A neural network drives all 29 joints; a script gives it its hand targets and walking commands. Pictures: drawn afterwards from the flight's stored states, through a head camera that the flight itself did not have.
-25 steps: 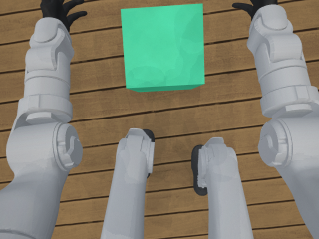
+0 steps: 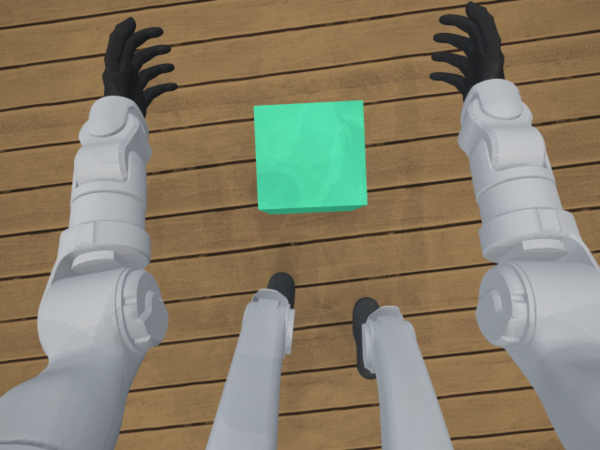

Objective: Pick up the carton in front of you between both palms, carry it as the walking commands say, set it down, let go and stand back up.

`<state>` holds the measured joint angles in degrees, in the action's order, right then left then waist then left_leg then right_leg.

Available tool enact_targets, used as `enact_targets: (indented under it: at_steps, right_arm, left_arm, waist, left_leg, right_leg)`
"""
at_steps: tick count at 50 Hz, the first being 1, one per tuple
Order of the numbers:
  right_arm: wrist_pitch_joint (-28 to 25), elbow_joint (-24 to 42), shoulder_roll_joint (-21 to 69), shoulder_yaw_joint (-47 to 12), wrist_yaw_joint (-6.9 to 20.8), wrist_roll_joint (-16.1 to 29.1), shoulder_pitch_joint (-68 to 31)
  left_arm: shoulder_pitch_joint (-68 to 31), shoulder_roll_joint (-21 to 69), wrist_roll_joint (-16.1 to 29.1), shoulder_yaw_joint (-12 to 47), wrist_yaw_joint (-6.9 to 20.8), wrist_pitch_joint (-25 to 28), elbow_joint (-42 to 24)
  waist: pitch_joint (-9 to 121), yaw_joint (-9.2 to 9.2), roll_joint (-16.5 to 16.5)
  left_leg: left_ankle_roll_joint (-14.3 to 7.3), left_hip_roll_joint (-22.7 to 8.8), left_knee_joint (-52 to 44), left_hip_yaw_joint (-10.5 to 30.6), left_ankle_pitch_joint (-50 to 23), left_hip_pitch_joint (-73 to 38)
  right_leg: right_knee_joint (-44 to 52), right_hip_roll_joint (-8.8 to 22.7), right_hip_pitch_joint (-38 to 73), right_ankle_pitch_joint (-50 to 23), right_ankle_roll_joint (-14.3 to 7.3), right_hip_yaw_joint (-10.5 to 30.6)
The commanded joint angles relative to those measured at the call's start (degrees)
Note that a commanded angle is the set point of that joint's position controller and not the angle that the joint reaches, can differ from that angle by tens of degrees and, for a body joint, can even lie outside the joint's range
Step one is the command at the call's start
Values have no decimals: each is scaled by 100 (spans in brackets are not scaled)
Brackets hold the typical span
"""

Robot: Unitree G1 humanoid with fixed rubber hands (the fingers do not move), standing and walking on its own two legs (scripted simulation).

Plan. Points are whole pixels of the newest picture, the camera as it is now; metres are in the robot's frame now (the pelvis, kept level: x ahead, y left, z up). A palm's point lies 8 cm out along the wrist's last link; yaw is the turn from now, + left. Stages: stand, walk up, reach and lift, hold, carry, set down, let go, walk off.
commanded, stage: let go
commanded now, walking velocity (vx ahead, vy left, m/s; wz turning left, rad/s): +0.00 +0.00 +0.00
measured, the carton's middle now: (309, 166) +0.50 +0.06 -0.50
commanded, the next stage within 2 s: stand in 1.30 s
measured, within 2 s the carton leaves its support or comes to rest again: neither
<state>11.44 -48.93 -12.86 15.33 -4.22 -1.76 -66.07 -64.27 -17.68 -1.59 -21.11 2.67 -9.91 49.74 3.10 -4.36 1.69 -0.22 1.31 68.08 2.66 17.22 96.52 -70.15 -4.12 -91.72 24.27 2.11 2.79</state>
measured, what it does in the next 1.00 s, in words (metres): rises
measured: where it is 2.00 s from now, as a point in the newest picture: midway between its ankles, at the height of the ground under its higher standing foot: (322, 338)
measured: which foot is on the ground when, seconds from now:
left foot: down 0.00-1.00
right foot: down 0.00-1.00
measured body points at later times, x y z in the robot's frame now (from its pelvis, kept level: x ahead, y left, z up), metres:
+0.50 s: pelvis +0.06 +0.01 +0.11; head +0.25 +0.03 +0.52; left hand +0.35 +0.27 +0.00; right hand +0.40 -0.17 +0.00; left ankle +0.09 +0.11 -0.59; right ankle +0.05 -0.13 -0.59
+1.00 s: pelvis +0.09 -0.02 +0.15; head +0.11 -0.02 +0.60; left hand +0.25 +0.22 +0.07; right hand +0.28 -0.25 +0.07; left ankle +0.09 +0.11 -0.59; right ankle +0.05 -0.13 -0.59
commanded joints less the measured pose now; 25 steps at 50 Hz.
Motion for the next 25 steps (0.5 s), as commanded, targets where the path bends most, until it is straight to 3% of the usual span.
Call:
enact_targets:
  at_steps: [1,6,12,25]
  right_arm:
    - [-111,697,-325,89,-19,-249,-720]
    - [-114,1388,-23,63,-133,-550,684]
    - [-369,2158,48,-186,-31,-386,1994]
    - [-1042,1984,29,-545,360,-203,5031]
  left_arm:
    - [-665,-655,-231,-64,85,135,-667]
    - [653,-580,-505,159,252,147,-1290]
    - [1997,-421,-349,545,335,328,-2010]
    - [5157,43,83,1168,208,931,-2252]
  waist:
    - [5786,-148,-31]
    - [5915,-122,-164]
    - [5055,-78,-357]
    - [3185,161,-410]
  left_leg:
    - [167,138,-581,-429,-2452,-5117]
    - [87,121,-1080,-386,-2931,-6215]
    - [62,13,-1658,-107,-3222,-7436]
    - [143,-125,-2847,141,-3115,-8539]
  right_leg:
    - [1091,-203,2111,-1414,141,-517]
    - [1646,-216,2837,-1884,162,-499]
    - [2301,-143,2932,-1677,103,-447]
    - [3440,54,4444,-1563,-52,-318]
